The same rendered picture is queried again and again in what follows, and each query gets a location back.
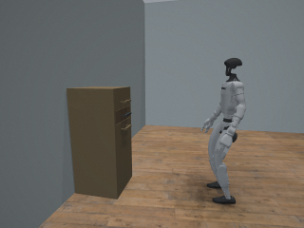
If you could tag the robot left upper arm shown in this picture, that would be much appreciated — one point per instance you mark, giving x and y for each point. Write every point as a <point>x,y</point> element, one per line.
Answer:
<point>238,88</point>

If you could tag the cabinet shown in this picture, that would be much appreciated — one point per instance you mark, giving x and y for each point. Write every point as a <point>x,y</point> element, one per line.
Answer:
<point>101,149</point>

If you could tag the right robot hand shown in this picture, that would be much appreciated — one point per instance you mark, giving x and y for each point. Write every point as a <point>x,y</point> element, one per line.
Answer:
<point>209,123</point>

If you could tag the drawer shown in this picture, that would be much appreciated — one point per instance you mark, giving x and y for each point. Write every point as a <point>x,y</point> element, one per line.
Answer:
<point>122,111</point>

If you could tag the right robot forearm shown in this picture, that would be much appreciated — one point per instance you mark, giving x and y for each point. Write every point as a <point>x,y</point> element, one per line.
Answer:
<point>216,113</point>

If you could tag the robot left thigh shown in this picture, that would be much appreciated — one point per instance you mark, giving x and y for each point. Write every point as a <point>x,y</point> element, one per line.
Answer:
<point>217,157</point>

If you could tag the humanoid robot torso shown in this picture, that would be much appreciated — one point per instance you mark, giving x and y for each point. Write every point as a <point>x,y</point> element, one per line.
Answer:
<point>228,104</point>

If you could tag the left robot forearm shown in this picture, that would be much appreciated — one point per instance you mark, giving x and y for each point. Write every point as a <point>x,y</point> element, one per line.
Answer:
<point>237,117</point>

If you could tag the left robot hand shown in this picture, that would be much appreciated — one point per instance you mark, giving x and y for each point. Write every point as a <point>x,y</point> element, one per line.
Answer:
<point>227,141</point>

